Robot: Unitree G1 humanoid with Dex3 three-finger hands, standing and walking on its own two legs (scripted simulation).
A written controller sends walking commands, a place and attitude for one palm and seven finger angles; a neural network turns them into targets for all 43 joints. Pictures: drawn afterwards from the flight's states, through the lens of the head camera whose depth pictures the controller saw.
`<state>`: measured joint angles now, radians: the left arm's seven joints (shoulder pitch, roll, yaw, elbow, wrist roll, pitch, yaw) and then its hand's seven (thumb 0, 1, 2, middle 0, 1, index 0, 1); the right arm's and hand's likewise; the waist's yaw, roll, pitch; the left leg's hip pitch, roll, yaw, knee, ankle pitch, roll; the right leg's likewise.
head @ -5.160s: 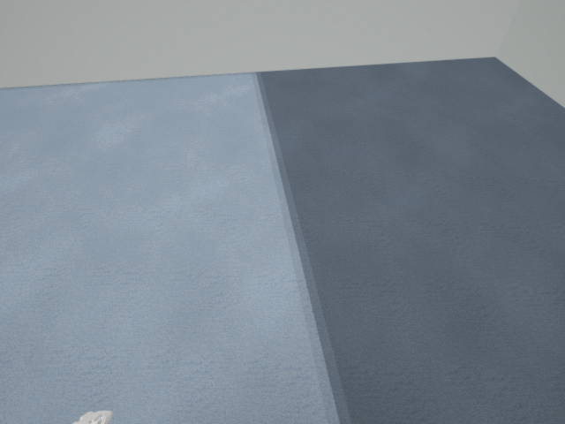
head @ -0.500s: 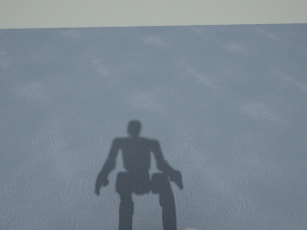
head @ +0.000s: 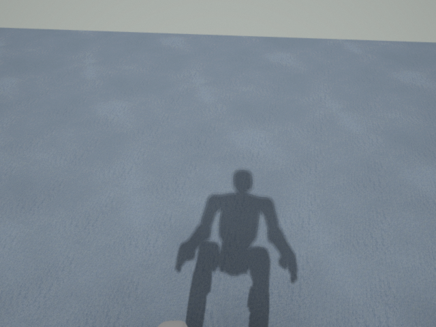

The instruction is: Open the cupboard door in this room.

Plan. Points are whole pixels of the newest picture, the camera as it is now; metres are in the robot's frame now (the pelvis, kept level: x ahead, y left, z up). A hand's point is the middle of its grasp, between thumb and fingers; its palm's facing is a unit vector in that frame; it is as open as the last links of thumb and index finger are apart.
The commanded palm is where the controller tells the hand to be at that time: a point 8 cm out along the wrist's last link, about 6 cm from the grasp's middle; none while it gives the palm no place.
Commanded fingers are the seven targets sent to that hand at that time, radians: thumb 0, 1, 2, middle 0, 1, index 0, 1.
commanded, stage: turn or walk to find it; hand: left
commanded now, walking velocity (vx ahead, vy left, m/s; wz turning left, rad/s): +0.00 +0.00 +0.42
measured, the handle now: out of the picture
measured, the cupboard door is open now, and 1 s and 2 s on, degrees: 0 0 0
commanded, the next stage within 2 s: none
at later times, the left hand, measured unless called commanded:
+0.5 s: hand out of the picture +0.04 +0.21 -0.15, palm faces +0.21 -0.93 -0.29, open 7.4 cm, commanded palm none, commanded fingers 0.00 0.90 0.90 -0.20 -0.30 -0.20 -0.30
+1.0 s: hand out of the picture -0.11 +0.23 -0.19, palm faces +0.45 -0.86 -0.24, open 7.4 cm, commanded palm none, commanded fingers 0.00 0.90 0.90 -0.20 -0.30 -0.20 -0.30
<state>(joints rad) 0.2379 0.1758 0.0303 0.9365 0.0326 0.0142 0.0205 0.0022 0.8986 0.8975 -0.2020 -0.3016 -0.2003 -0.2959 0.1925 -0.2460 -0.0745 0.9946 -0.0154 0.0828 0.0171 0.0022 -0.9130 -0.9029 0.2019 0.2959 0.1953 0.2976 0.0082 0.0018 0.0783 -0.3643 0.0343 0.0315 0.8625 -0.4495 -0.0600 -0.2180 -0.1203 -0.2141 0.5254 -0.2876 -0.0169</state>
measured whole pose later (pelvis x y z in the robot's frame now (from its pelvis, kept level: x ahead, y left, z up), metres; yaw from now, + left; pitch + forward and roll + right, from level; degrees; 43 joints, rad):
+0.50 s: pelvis -0.01 -0.01 -0.01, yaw +12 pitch +0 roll +1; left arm 0.19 0.19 0.04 0.91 0.02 0.02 0.02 0.00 0.90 0.90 -0.20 -0.30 -0.20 -0.30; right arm 0.19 -0.23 -0.07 0.95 -0.02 0.05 0.01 0.00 -0.91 -0.90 0.21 0.30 0.20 0.30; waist -0.01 0.05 0.05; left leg -0.34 -0.02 -0.06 0.66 -0.34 -0.02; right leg -0.26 -0.04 -0.09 0.59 -0.31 0.01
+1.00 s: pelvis -0.04 +0.02 -0.01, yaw +24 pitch -1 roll -1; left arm 0.24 0.26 0.07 0.99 0.02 0.08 0.02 0.00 0.90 0.90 -0.20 -0.30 -0.20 -0.30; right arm 0.15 -0.20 -0.04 0.95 -0.02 0.03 0.00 0.00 -0.91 -0.90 0.20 0.30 0.20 0.30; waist 0.02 -0.05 0.08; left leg -0.26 0.01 0.06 0.58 -0.31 0.04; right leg -0.42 -0.12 -0.09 1.01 -0.49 0.06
